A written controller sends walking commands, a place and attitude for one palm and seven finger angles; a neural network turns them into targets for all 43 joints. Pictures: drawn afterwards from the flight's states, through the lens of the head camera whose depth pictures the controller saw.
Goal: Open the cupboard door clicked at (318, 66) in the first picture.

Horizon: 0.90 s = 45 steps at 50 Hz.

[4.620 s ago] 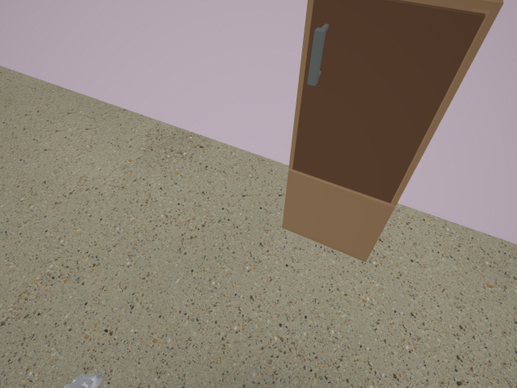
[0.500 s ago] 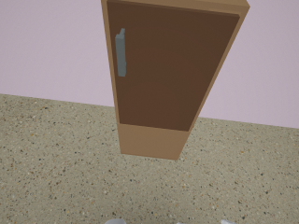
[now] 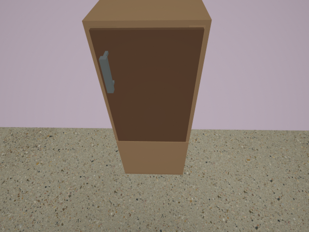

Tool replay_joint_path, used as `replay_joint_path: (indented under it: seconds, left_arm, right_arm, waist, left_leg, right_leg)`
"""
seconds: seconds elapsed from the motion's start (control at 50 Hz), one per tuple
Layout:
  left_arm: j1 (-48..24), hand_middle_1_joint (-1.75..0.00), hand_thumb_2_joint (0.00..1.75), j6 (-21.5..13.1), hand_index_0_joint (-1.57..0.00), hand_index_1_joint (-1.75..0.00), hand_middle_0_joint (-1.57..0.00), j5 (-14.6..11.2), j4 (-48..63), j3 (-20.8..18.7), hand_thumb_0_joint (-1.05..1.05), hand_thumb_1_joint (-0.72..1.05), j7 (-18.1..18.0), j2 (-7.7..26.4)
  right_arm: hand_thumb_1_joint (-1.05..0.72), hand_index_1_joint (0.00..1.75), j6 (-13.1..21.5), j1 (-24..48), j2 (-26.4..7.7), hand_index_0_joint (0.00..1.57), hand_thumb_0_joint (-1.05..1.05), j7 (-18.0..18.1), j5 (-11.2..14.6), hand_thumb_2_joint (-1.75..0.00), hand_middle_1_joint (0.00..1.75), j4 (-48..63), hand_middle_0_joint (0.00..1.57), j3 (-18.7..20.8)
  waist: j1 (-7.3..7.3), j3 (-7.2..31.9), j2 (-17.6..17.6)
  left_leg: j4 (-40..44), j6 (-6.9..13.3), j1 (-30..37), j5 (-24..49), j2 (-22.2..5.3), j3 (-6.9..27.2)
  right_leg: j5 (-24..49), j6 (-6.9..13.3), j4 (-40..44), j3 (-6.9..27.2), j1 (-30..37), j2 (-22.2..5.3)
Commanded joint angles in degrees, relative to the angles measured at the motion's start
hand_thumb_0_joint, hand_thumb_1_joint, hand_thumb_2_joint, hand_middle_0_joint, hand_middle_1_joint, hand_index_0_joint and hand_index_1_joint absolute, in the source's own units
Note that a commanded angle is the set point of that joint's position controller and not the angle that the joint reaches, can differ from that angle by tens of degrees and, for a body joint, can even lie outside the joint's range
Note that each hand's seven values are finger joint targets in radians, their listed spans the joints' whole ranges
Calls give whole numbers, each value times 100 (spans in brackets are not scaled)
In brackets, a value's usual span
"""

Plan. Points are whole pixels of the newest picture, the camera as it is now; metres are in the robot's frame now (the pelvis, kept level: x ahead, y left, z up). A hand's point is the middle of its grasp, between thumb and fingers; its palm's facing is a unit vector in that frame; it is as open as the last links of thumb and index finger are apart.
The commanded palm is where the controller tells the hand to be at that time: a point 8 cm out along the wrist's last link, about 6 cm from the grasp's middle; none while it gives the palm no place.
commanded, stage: come to a stop and stand still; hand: left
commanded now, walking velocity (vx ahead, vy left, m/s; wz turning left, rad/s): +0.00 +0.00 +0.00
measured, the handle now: (108, 72) +0.61 +0.19 +0.11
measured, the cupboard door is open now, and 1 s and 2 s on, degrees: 0 0 0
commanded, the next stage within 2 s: look again from close up in 0.38 s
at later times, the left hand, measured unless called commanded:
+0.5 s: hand out of the picture -0.01 +0.13 -0.18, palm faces +0.05 -0.99 -0.13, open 7.4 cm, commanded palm none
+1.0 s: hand out of the picture +0.06 +0.25 -0.17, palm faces +0.04 -0.96 -0.28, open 7.4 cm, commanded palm none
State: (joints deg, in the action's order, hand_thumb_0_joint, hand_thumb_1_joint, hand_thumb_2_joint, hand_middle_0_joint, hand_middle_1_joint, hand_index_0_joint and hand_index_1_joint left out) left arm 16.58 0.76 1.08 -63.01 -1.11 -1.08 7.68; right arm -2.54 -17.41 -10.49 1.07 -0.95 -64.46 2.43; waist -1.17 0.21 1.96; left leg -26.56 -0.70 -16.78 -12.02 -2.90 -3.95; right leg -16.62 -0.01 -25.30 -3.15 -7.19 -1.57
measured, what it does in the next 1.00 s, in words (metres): stands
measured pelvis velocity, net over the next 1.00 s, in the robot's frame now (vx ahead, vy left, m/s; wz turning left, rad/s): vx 0.00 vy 0.03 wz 0.01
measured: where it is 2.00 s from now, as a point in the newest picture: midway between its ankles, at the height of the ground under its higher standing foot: outside the picture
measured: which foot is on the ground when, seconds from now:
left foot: down 0.00-1.00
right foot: down 0.00-1.00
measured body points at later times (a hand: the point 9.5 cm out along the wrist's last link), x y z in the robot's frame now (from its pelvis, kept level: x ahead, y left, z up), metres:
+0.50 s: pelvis +0.02 -0.01 +0.00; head +0.03 -0.01 +0.45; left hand -0.01 +0.18 -0.17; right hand -0.01 -0.21 -0.17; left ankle +0.05 +0.13 -0.74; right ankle -0.03 -0.12 -0.74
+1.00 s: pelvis +0.00 +0.03 -0.01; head -0.01 +0.04 +0.44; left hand +0.06 +0.30 -0.15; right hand +0.12 -0.22 -0.13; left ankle +0.05 +0.14 -0.74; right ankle -0.03 -0.12 -0.74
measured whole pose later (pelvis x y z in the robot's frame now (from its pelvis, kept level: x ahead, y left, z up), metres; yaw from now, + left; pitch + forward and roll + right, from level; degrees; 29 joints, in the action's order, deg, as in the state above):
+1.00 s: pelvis +0.00 +0.03 -0.01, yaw +1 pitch -2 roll -1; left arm 14.5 0.6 1.6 -54.4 -1.3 -1.1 15.1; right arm -0.1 -9.3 -12.9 0.4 -1.2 -54.0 1.0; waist 0.8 0.0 0.0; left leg -32.7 1.7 -17.6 -12.8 -0.9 -2.8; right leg -19.5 -2.6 -30.2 -3.2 -8.1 -3.5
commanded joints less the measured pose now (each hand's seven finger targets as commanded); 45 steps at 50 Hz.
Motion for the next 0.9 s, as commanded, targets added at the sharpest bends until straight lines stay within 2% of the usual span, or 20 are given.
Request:
replay_joint_path:
  seconds: [0.0, 0.04, 0.06, 0.1, 0.22, 0.44, 0.46, 0.48, 0.5, 0.52, 0.54, 0.56, 0.58, 0.6, 0.66, 0.7, 0.76, 0.78, 0.84, 0.88]
  left_arm:
    - [-108, -30, 90, -131, -20, -30, -20, -70, 156, -60, 0, 90, -90, 666]
    - [113, -30, 90, -142, -20, -30, -20, -98, 58, -43, 0, 90, -89, 540]
    - [191, -30, 90, -132, -20, -30, -20, -86, 39, -49, 0, 90, -96, 515]
    - [212, -30, 90, -94, -20, -30, -20, -92, -23, -62, 0, 90, -95, 524]
    - [385, -30, 90, -117, -20, -30, -20, -96, -102, -65, 0, 90, -99, 390]
    - [580, -30, 90, -135, -20, -30, -20, -74, -149, -60, 0, 90, -120, 246]
    - [410, -30, 90, -251, -20, -30, -20, 21, 398, 19, 0, 90, -130, 1430]
    - [227, -30, 90, -278, -20, -30, -20, 7, 456, -133, 0, 90, -153, 974]
    - [235, -30, 90, -310, -20, -30, -20, 9, 534, -102, 0, 90, -155, 967]
    - [287, -30, 90, -316, -20, -30, -20, 15, 586, -131, 0, 90, -159, 882]
    - [320, -30, 90, -323, -20, -30, -20, 14, 605, -131, 0, 90, -170, 884]
    - [427, -30, 90, -282, -20, -30, -20, 17, 638, -112, 0, 90, -184, 745]
    - [483, -30, 90, -258, -20, -30, -20, 13, 658, -121, 0, 90, -200, 740]
    - [566, -30, 90, -239, -20, -30, -20, 14, 706, -126, 0, 90, -212, 768]
    - [610, -30, 90, -178, -20, -30, -20, 14, 867, -140, 0, 90, -218, 939]
    - [528, -30, 90, -143, -20, -30, -20, 9, 959, -157, 0, 90, -204, 1026]
    - [330, -30, 90, -110, -20, -30, -20, 23, 1102, -159, 0, 90, -171, 1173]
    - [279, -30, 90, -98, -20, -30, -20, 20, 1134, -165, 0, 90, -156, 1212]
    - [131, -30, 90, -75, -20, -30, -20, 25, 1164, -162, 0, 90, -115, 1307]
    - [37, -30, 90, -86, -20, -30, -20, 35, 1167, -172, 0, 90, -89, 1415]
  right_arm:
    - [-90, 30, 196, -465, -63, 20, 0, 8, -16, -90, 30, 30, 20, -79]
    - [-90, 30, 235, -518, -108, 20, 0, 49, -8, -90, 30, -59, 20, -107]
    - [-90, 30, 221, -508, -109, 20, 0, 59, -1, -90, 30, -81, 20, -94]
    - [-90, 30, 202, -494, -28, 20, 0, 62, -4, -90, 30, -120, 20, -105]
    - [-90, 30, 239, -603, 52, 20, 0, 106, 7, -90, 30, -181, 20, -102]
    - [-90, 30, 300, -442, 28, 20, 0, 148, 27, -90, 30, -153, 20, -86]
    - [-90, 30, 284, -101, -644, 20, 0, 35, 11, -90, 30, 635, 20, -63]
    - [-90, 30, 379, 84, -642, 20, 0, 70, -65, -90, 30, 786, 20, 61]
    - [-90, 30, 399, -45, -423, 20, 0, 93, -66, -90, 30, 819, 20, 42]
    - [-90, 30, 408, -94, -315, 20, 0, 91, -56, -90, 30, 880, 20, 35]
    - [-90, 30, 419, -77, -287, 20, 0, 89, -48, -90, 30, 900, 20, 14]
    - [-90, 30, 412, -225, -149, 20, 0, 77, -53, -90, 30, 941, 20, -49]
    - [-90, 30, 412, -190, -201, 20, 0, 83, -41, -90, 30, 948, 20, -38]
    - [-90, 30, 414, -168, -332, 20, 0, 98, -25, -90, 30, 974, 20, -11]
    - [-90, 30, 386, -69, -567, 20, 0, 105, -8, -90, 30, 1059, 20, 42]
    - [-90, 30, 367, 58, -727, 20, 0, 103, -11, -90, 30, 1122, 20, 85]
    - [-90, 30, 353, 297, -924, 20, 0, 79, -17, -90, 30, 1222, 20, 115]
    - [-90, 30, 351, 381, -961, 20, 0, 69, -17, -90, 30, 1256, 20, 119]
    - [-90, 30, 346, 613, -1074, 20, 0, 30, -25, -90, 30, 1337, 20, 113]
    - [-90, 30, 356, 721, -1169, 20, 0, 5, -22, -90, 30, 1374, 20, 114]
  waist:
    - [-137, -803, -923]
    - [-38, -804, -635]
    - [-6, -833, -633]
    - [5, -973, -299]
    - [36, -688, -279]
    - [90, -505, -155]
    - [-59, -1059, -275]
    - [55, -397, 130]
    - [-15, 56, 9]
    - [-4, 232, -261]
    - [26, 199, -593]
    - [-4, 332, -724]
    - [46, 233, -843]
    - [82, 247, -645]
    - [122, 289, -84]
    - [118, 174, -34]
    - [125, 30, -54]
    - [125, -9, -110]
    - [137, -170, 50]
    - [148, -232, 72]
  left_leg:
    - [90, 23, 526, 339, -162, 265]
    - [326, 14, 512, 455, -228, 361]
    - [272, -5, 493, 342, -266, 341]
    - [272, -24, 405, 237, -223, 325]
    - [290, 1, 401, 467, -239, 377]
    - [313, 81, 594, 924, -327, 453]
    - [4, 88, 242, 191, -141, 684]
    - [-438, 136, 169, 287, -149, 552]
    - [-701, 147, 129, 555, -110, 558]
    - [-774, 154, 59, 621, -78, 500]
    - [-781, 165, -80, 709, -56, 443]
    - [-690, 197, -49, 850, -37, 383]
    - [-650, 235, -41, 1212, -71, 373]
    - [-643, 271, 87, 1714, -116, 370]
    - [-743, 340, 477, 2674, -231, 416]
    - [-687, 375, 551, 2743, -309, 493]
    - [-516, 392, 460, 2306, -335, 577]
    - [-435, 393, 397, 2031, -338, 616]
    - [-49, 398, 202, 978, -334, 772]
    - [165, 394, 96, 422, -334, 855]
  right_leg:
    - [-697, 385, 1270, 805, -1370, -793]
    - [-499, 275, 1061, 668, -1166, -575]
    - [-682, 267, 1143, 656, -1193, -560]
    - [-829, 262, 1130, 687, -1265, -564]
    - [-348, 255, 955, 607, -880, -481]
    - [526, 187, 696, 415, -604, -410]
    - [62, 201, 816, 405, -1043, -367]
    - [4, 289, 483, 677, -1033, -619]
    - [447, 369, 497, 729, -765, -713]
    - [855, 415, 429, 786, -614, -772]
    - [1608, 434, 295, 732, -404, -786]
    - [2343, 400, 40, 554, -155, -743]
    - [2899, 330, -186, 381, -60, -630]
    - [3221, 280, -362, 291, -21, -574]
    - [2876, 196, -518, 181, -200, -464]
    - [2309, 171, -468, 167, -386, -409]
    - [1620, 147, -363, 180, -492, -367]
    - [1364, 133, -319, 189, -518, -361]
    - [521, 112, -129, 235, -602, -330]
    - [220, 103, -7, 255, -597, -338]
